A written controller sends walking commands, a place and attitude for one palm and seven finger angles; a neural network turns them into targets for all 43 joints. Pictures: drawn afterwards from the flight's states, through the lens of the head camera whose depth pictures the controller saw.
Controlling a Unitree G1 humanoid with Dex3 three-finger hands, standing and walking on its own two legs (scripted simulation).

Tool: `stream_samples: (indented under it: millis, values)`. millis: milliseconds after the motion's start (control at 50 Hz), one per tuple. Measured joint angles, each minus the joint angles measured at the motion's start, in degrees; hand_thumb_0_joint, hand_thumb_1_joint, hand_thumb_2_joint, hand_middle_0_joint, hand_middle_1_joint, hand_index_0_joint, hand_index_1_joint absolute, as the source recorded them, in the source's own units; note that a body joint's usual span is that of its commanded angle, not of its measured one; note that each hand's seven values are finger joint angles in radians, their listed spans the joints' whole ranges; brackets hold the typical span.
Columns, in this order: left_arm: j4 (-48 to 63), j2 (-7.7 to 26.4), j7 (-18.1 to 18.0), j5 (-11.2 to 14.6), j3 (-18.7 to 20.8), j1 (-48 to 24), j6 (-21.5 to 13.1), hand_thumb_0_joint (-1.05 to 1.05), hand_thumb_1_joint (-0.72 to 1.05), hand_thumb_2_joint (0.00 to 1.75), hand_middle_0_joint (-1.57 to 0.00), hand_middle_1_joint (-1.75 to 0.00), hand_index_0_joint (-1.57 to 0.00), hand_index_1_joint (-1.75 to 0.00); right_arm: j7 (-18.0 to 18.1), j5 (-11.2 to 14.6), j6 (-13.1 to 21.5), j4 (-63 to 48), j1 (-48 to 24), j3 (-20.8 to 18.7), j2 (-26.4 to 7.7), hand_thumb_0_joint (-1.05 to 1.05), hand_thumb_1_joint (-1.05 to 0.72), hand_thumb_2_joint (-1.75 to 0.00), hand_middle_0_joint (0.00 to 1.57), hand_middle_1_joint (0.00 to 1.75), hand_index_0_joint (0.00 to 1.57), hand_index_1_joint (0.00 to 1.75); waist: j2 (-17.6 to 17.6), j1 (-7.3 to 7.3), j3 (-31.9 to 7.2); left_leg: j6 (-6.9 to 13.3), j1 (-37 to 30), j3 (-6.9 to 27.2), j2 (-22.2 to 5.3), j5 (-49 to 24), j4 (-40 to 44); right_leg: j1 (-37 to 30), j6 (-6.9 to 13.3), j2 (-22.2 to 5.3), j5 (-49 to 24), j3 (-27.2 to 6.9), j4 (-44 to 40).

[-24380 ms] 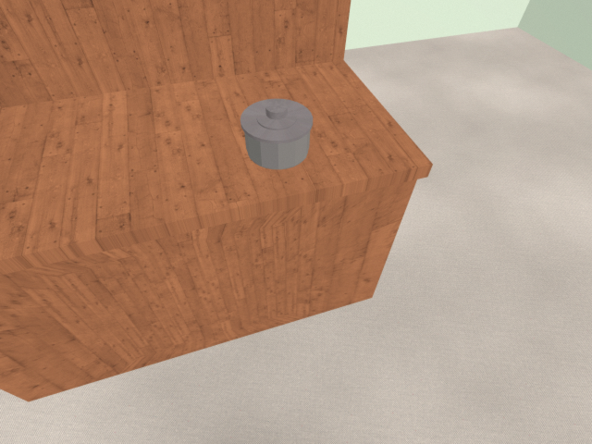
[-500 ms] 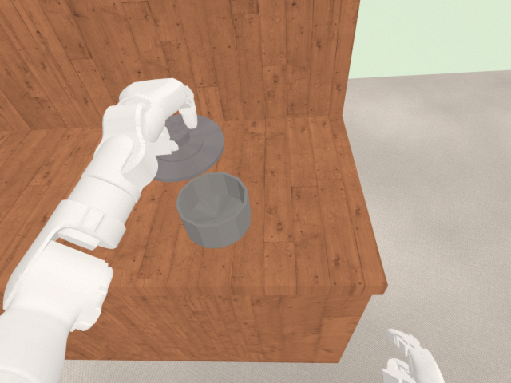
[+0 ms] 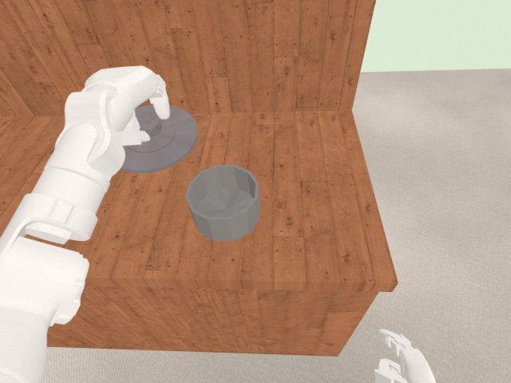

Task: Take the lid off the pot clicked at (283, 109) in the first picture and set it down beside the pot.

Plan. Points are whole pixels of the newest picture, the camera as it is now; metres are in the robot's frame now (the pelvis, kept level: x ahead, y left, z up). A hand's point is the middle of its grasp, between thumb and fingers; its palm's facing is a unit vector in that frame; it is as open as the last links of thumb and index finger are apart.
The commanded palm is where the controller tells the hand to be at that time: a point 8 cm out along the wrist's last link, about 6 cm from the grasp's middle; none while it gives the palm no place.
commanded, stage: move the lid sideways beside the pot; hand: left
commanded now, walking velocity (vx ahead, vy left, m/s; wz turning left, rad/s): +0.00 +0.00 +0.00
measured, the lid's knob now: (146, 125) +0.47 +0.19 +0.17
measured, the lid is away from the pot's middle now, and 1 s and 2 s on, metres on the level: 0.11 0.24 0.22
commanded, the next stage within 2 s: lower the lid onto the table in 1.22 s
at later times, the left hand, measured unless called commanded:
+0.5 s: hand (96, 126) +0.44 +0.25 +0.20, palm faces -0.23 -0.02 -0.97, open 7.8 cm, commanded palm +0.42 +0.26 +0.27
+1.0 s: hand (53, 132) +0.43 +0.32 +0.19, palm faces -0.29 -0.03 -0.96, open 7.8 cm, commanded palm +0.42 +0.32 +0.27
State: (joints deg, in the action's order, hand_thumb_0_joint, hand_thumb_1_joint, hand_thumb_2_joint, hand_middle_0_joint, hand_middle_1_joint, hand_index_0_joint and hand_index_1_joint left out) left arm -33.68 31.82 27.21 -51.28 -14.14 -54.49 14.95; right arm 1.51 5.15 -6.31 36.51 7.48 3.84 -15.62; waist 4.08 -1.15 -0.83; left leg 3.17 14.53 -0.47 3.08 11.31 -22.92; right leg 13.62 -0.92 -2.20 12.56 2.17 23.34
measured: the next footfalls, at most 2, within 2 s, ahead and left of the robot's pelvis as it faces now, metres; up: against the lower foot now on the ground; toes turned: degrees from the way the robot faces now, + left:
none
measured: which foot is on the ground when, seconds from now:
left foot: down 0.00-1.00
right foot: down 0.00-1.00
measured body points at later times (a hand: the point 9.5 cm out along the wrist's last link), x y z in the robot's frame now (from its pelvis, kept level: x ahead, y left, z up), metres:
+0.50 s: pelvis +0.00 +0.01 +0.00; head +0.03 -0.01 +0.45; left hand +0.44 +0.25 +0.25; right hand +0.14 -0.24 -0.11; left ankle +0.00 +0.09 -0.74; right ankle -0.01 -0.13 -0.74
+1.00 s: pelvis +0.00 +0.01 +0.00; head +0.05 +0.00 +0.45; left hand +0.44 +0.32 +0.24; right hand +0.12 -0.26 -0.12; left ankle +0.00 +0.08 -0.74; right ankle -0.01 -0.13 -0.74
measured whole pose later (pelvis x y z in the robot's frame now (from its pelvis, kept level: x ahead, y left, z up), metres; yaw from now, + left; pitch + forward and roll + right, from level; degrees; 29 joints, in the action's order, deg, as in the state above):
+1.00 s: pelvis +0.00 +0.01 +0.00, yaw +1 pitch +5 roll -1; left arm -42.5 46.5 29.5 -52.6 -4.3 -53.8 3.1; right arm 2.5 5.7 -9.8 36.4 10.8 2.0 -17.8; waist 3.0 -2.5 0.4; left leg 3.8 17.8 0.3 2.7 11.6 -24.2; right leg 14.5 -1.3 -1.7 10.6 3.0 20.0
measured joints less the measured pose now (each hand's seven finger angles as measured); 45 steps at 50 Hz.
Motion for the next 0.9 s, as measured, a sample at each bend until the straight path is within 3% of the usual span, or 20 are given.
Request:
stream_samples:
  millis: [180,280,420,560,720,840,900]
  values:
    - [1.5,3.3,0.5,0.2,3.5,2.5,-2.5,-0.03,0.19,0.87,-0.74,-0.93,-0.66,-0.9,0.0,-0.1,0.1,-0.2,1.8,-0.7,-0.9,0.01,-0.91,-0.9,0.2,0.3,0.2,0.3,0.2,-0.53,0.1,0.4,0.0,-0.3,0.1,-0.1,0.3,-0.4,-0.4,-0.1,-0.7,-0.3,-1.1]
    - [-0.1,4.5,1.2,-0.1,2.6,1.5,-1.9,-0.03,0.19,0.87,-0.73,-0.94,-0.66,-0.9,-0.1,0.3,-0.5,-0.3,2.0,-1.1,-1.2,0.01,-0.91,-0.9,0.2,0.3,0.2,0.3,-0.3,-0.45,0.3,0.5,0.5,0.0,0.2,-0.2,0.0,-0.1,-0.4,-0.2,-0.8,0.0,-1.1]
    - [-1.2,5.7,1.9,0.0,2.8,1.0,-4.4,-0.03,0.19,0.87,-0.74,-0.94,-0.66,-0.9,0.5,0.3,-0.8,-0.2,1.5,-1.0,-1.2,0.01,-0.91,-0.9,0.2,0.3,0.2,0.3,-0.8,-0.53,0.9,0.6,1.1,0.4,0.2,-0.5,-0.2,0.1,-0.4,-0.2,-1.2,0.4,-1.4]
    - [-2.5,7.8,0.9,-0.1,6.2,1.1,-7.2,-0.03,0.19,0.87,-0.74,-0.93,-0.66,-0.89,0.4,0.1,-0.7,-0.5,2.1,-1.0,-1.1,0.01,-0.91,-0.9,0.2,0.3,0.2,0.3,-0.5,-1.02,0.4,0.6,1.3,0.3,0.1,-0.5,-0.1,0.1,-0.4,0.0,-1.5,0.4,-2.1]
    - [-5.9,10.2,2.3,-1.1,6.9,0.9,-7.8,-0.03,0.19,0.87,-0.73,-0.94,-0.66,-0.9,0.5,0.4,-2.2,-0.6,2.5,-1.0,-1.4,0.01,-0.91,-0.9,0.2,0.3,0.21,0.3,-0.6,-1.17,1.0,0.6,2.2,0.4,-0.1,-0.2,-0.6,0.7,-0.4,0.2,-1.6,0.4,-2.1]
    - [-5.7,11.9,2.2,0.2,10.0,1.6,-11.5,-0.03,0.19,0.87,-0.74,-0.94,-0.66,-0.89,1.0,0.2,-2.4,0.0,3.1,-1.2,-1.6,0.01,-0.91,-0.9,0.2,0.3,0.21,0.3,-0.8,-1.37,0.8,0.6,2.3,0.8,-0.2,-0.1,-0.6,0.4,-0.4,0.3,-1.8,0.8,-3.1]
    - [-8.7,13.4,2.2,-0.1,10.9,0.7,-11.6,-0.03,0.19,0.87,-0.74,-0.94,-0.66,-0.9,1.0,0.4,-3.0,0.0,3.1,-1.2,-1.7,0.01,-0.91,-0.9,0.2,0.3,0.21,0.3,-1.0,-1.66,0.7,0.5,2.6,0.6,-0.3,0.1,-0.8,0.6,-0.4,0.5,-1.8,0.6,-3.0]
